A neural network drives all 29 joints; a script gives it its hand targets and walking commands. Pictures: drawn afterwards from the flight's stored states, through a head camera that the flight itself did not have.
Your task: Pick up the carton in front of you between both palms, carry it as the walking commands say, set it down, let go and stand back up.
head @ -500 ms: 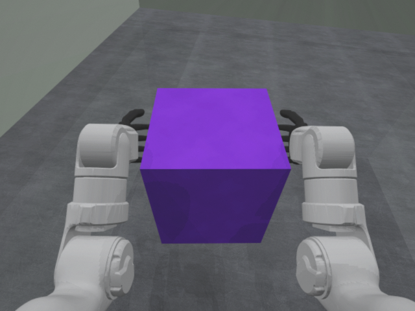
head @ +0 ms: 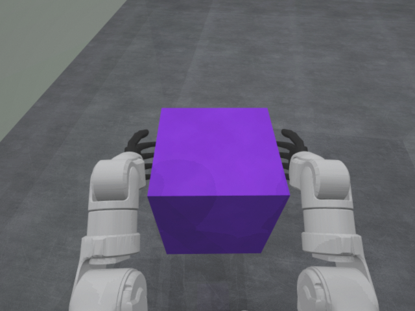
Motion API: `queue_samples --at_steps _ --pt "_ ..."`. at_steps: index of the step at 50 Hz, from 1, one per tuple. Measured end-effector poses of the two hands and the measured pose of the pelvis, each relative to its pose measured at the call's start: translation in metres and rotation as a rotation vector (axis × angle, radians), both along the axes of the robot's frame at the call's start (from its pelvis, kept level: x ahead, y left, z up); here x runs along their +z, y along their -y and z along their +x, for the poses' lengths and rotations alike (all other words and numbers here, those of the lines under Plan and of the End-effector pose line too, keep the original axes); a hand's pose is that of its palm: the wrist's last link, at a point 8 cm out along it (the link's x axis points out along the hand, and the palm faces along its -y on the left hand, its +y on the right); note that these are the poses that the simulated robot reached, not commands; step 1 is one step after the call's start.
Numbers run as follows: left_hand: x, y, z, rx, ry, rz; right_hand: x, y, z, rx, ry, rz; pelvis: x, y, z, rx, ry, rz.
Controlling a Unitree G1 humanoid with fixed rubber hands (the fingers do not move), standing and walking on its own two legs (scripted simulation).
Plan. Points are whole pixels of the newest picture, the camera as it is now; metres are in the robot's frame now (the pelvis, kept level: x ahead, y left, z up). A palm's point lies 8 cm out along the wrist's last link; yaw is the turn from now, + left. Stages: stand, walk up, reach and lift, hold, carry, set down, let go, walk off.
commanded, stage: carry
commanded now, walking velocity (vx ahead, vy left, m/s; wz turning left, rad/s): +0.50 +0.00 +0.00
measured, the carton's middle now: (214, 185) +0.37 -0.01 +0.02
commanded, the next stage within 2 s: none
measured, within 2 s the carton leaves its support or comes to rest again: neither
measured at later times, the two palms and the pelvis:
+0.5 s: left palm (142, 63) +0.68 +0.16 +0.12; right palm (260, 63) +0.66 -0.13 +0.12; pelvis +0.32 +0.03 +0.01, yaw -2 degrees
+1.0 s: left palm (165, 37) +0.89 +0.13 +0.08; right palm (257, 34) +0.90 -0.17 +0.08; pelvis +0.63 -0.02 +0.01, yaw +1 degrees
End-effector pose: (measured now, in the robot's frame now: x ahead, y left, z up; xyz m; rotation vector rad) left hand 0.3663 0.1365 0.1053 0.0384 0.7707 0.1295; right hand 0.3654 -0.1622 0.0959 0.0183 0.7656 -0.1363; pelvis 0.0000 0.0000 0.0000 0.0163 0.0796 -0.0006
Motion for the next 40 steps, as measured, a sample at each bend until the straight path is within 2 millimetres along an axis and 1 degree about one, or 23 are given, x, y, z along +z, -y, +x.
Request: queue_samples --at_steps 2,4,7,10,14,16,19,21,23,27,32,36,40 --pt "-0.014 -0.003 0.014 0.016 -0.044 -0.001 -0.011 -0.003 0.021 0.019 -0.044 -0.004 0.003 0.004 0.021 -0.001 -0.006 0.001" --pt "-0.022 -0.008 0.029 0.037 -0.063 -0.008 -0.016 -0.007 0.043 0.035 -0.063 -0.005 0.006 0.007 0.043 -0.002 -0.012 0.003" --pt "-0.024 -0.014 0.057 0.067 -0.05 -0.014 -0.017 -0.015 0.079 0.048 -0.05 0.001 0.009 0.008 0.076 -0.003 -0.02 0.004" --pt "-0.019 -0.021 0.092 0.085 -0.015 -0.025 -0.012 -0.022 0.116 0.049 -0.017 0.008 0.011 0.006 0.114 -0.004 -0.026 0.004" --pt "-0.006 -0.03 0.15 0.08 0.044 -0.034 0.002 -0.03 0.17 0.041 0.043 0.004 0.011 -0.002 0.171 -0.01 -0.027 -0.002" --pt "0.002 -0.034 0.183 0.067 0.08 -0.034 0.01 -0.034 0.2 0.036 0.079 -0.005 0.006 -0.008 0.202 -0.011 -0.023 -0.008" --pt "0.009 -0.039 0.238 0.027 0.126 -0.04 0.021 -0.038 0.245 0.015 0.126 -0.033 -0.006 -0.019 0.252 -0.024 -0.003 -0.018" --pt "0.01 -0.037 0.271 -0.007 0.116 -0.047 0.025 -0.037 0.269 -0.002 0.117 -0.062 -0.006 -0.024 0.276 -0.026 -0.001 -0.006" --pt "0.01 -0.033 0.296 -0.039 0.073 -0.042 0.025 -0.033 0.285 -0.024 0.073 -0.069 0.001 -0.029 0.297 -0.029 -0.002 -0.016" --pt "0.014 -0.022 0.337 -0.079 0.001 -0.037 0.026 -0.023 0.312 -0.072 0.0 -0.054 0.017 -0.037 0.339 -0.036 -0.008 -0.043" --pt "0.02 -0.017 0.379 -0.07 0.006 -0.059 0.036 -0.018 0.354 -0.105 0.007 -0.035 0.03 -0.036 0.394 -0.04 -0.011 -0.062" --pt "0.022 -0.018 0.408 -0.023 0.041 -0.082 0.042 -0.018 0.394 -0.099 0.043 -0.015 0.032 -0.027 0.444 -0.037 -0.01 -0.061" --pt "0.015 -0.017 0.439 0.032 0.07 -0.103 0.035 -0.018 0.435 -0.067 0.073 0.025 0.025 -0.013 0.501 -0.033 -0.006 -0.048"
